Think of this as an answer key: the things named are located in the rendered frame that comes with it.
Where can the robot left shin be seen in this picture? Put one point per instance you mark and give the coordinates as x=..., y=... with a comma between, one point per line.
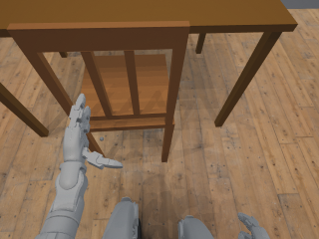
x=135, y=231

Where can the table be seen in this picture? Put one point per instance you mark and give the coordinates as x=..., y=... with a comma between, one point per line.
x=269, y=17

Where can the chair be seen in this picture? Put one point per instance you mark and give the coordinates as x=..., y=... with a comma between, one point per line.
x=124, y=92

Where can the left robot hand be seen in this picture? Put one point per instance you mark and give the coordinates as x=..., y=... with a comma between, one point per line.
x=75, y=138

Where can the left robot forearm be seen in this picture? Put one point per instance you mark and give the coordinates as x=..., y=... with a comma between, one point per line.
x=64, y=216

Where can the right robot hand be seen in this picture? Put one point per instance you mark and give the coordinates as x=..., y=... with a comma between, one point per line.
x=252, y=225

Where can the left robot thigh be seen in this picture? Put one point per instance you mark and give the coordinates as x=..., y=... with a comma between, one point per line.
x=124, y=218

